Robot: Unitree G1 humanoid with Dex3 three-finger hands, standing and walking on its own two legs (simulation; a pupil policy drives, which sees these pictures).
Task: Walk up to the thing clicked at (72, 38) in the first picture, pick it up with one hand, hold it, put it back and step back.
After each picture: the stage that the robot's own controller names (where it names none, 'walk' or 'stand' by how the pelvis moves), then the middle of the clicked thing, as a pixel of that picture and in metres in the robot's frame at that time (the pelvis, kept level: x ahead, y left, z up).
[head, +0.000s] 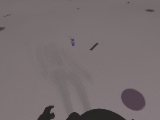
stand; (72, 41) +1.62 +0.44 -0.65
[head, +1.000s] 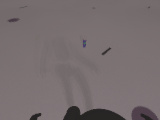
walk; (84, 42) +1.53 +0.16 -0.63
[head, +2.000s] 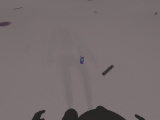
walk; (82, 58) +1.04 +0.12 -0.64
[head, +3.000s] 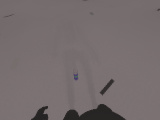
walk; (75, 74) +0.67 +0.20 -0.64
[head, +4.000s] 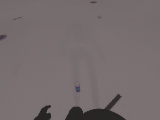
stand; (77, 86) +0.48 +0.19 -0.63
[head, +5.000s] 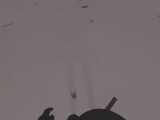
stand; (73, 93) +0.43 +0.22 -0.66
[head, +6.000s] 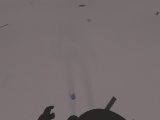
stand; (72, 94) +0.40 +0.24 -0.66
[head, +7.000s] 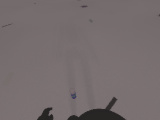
stand; (73, 93) +0.42 +0.22 -0.66
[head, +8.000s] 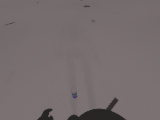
stand; (74, 93) +0.42 +0.20 -0.66
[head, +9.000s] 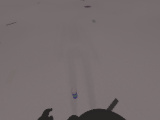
stand; (74, 93) +0.42 +0.20 -0.66
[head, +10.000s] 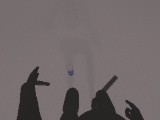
go down; (70, 70) +0.47 +0.19 -0.49
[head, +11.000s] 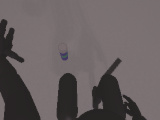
go down; (63, 53) +0.52 +0.22 -0.27
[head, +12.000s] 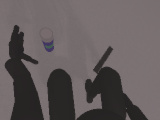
close in; (48, 42) +0.51 +0.25 -0.19
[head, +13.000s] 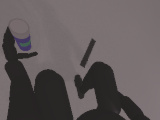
close; (23, 38) +0.50 +0.29 -0.16
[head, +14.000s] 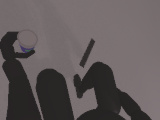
lift; (27, 44) +0.45 +0.27 -0.17
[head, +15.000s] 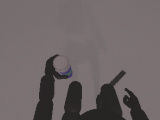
lift; (65, 69) +0.33 +0.18 +0.01
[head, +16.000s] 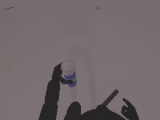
hold; (70, 76) +0.31 +0.15 +0.02
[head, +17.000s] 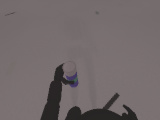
hold; (71, 76) +0.31 +0.14 +0.02
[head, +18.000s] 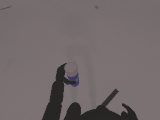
crouch; (73, 76) +0.31 +0.13 +0.00
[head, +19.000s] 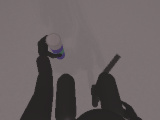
crouch; (57, 49) +0.47 +0.19 -0.06
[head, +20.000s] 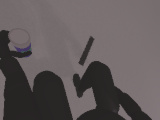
lower; (23, 46) +0.46 +0.26 -0.18
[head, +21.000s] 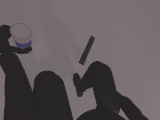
lower; (23, 42) +0.47 +0.27 -0.18
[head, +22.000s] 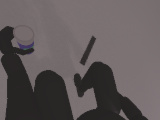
lower; (26, 43) +0.46 +0.26 -0.17
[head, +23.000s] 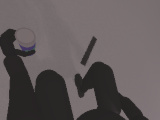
lower; (27, 45) +0.46 +0.26 -0.17
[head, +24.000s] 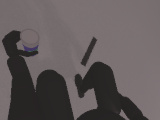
loosen; (31, 45) +0.46 +0.25 -0.17
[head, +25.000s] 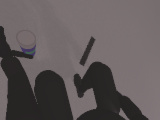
withdraw; (28, 46) +0.46 +0.25 -0.17
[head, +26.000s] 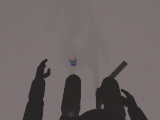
walk; (72, 60) +0.48 +0.18 -0.32
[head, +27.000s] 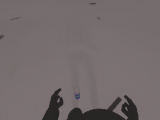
stand; (77, 93) +0.40 +0.15 -0.60
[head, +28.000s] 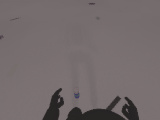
stand; (76, 93) +0.41 +0.16 -0.60
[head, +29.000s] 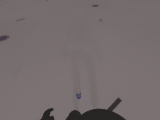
stand; (78, 93) +0.42 +0.15 -0.64
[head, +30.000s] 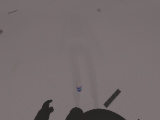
walk; (78, 87) +0.44 +0.14 -0.64
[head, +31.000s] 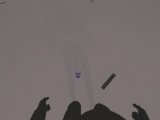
walk; (77, 73) +0.59 +0.16 -0.63
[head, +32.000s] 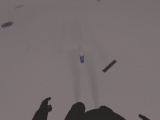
walk; (81, 57) +0.91 +0.20 -0.63
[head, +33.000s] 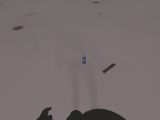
stand; (84, 58) +1.08 +0.15 -0.64
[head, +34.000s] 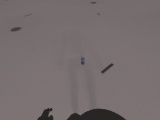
stand; (82, 59) +1.08 +0.16 -0.66
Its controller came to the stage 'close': yes
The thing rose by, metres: 0.68
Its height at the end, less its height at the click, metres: +0.00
